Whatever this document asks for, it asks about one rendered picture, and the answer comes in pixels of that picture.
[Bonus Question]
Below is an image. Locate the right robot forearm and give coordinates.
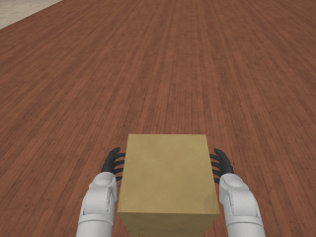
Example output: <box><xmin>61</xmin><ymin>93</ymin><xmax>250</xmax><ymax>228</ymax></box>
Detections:
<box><xmin>219</xmin><ymin>173</ymin><xmax>266</xmax><ymax>237</ymax></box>

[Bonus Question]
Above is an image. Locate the robot left hand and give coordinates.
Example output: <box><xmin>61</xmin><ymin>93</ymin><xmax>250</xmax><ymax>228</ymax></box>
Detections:
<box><xmin>101</xmin><ymin>147</ymin><xmax>126</xmax><ymax>182</ymax></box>

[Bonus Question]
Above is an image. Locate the left robot forearm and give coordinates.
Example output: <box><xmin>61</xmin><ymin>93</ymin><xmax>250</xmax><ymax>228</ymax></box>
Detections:
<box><xmin>76</xmin><ymin>172</ymin><xmax>118</xmax><ymax>237</ymax></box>

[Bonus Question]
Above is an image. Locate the robot right hand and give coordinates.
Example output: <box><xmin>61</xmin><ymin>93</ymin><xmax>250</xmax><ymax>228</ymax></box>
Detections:
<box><xmin>209</xmin><ymin>148</ymin><xmax>235</xmax><ymax>184</ymax></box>

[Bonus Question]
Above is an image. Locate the carton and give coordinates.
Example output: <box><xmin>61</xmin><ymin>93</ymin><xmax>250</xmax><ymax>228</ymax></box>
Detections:
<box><xmin>117</xmin><ymin>133</ymin><xmax>220</xmax><ymax>237</ymax></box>

